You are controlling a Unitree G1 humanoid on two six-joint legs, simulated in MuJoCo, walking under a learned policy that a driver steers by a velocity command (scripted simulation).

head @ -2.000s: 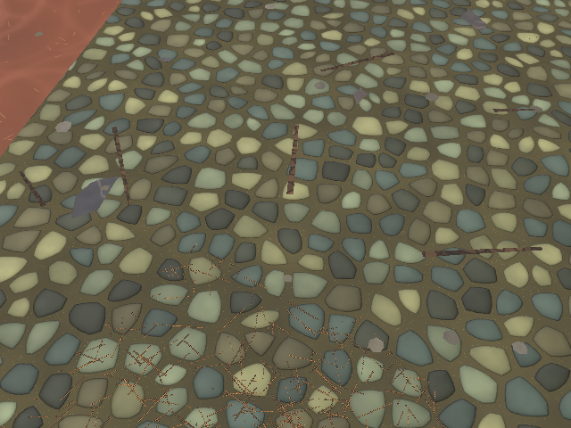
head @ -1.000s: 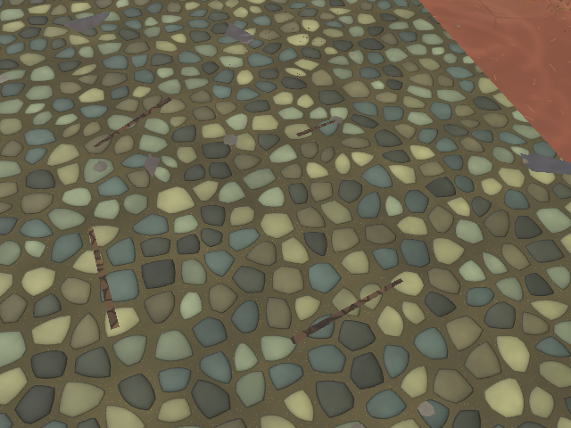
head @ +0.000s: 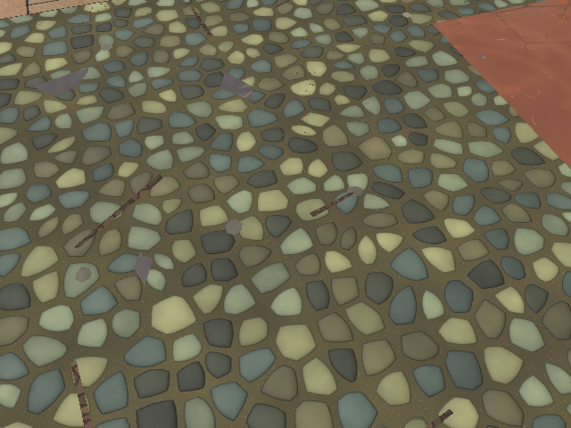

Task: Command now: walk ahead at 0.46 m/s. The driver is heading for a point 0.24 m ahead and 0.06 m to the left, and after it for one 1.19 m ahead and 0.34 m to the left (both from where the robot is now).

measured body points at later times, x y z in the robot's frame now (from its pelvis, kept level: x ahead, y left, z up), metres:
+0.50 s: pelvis +0.15 -0.03 +0.00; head +0.18 -0.02 +0.45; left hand +0.17 +0.24 -0.14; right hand +0.30 -0.26 -0.14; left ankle +0.18 +0.10 -0.70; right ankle +0.20 -0.11 -0.74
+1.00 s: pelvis +0.16 +0.00 +0.00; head +0.19 +0.02 +0.45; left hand +0.14 +0.29 -0.13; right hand +0.39 -0.20 -0.12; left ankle +0.15 +0.08 -0.74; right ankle +0.23 -0.12 -0.71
